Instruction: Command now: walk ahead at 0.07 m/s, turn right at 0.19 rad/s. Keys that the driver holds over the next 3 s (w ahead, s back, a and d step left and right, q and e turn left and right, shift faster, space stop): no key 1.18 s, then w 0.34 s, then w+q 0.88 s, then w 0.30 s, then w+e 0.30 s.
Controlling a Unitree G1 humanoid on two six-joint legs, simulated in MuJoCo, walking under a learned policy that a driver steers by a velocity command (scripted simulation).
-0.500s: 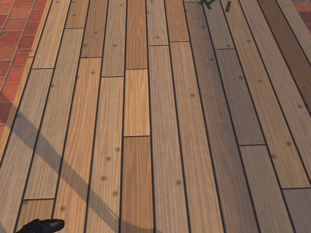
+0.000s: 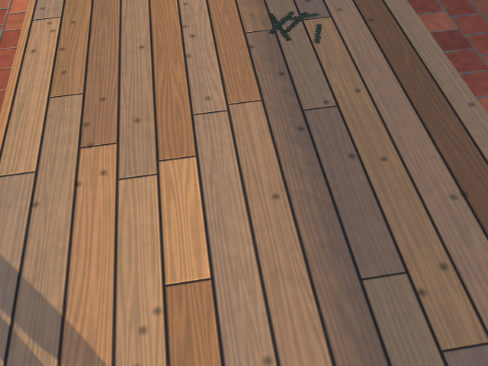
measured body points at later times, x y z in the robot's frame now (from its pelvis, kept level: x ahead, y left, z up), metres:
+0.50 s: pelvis +0.06 +0.04 +0.00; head +0.07 +0.04 +0.45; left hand +0.17 +0.30 -0.12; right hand +0.21 -0.21 -0.11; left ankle +0.07 +0.15 -0.74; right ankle +0.03 -0.08 -0.74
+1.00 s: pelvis +0.05 +0.05 +0.00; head +0.06 +0.05 +0.45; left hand +0.12 +0.31 -0.14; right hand +0.14 -0.21 -0.13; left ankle +0.07 +0.15 -0.74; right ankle +0.03 -0.08 -0.74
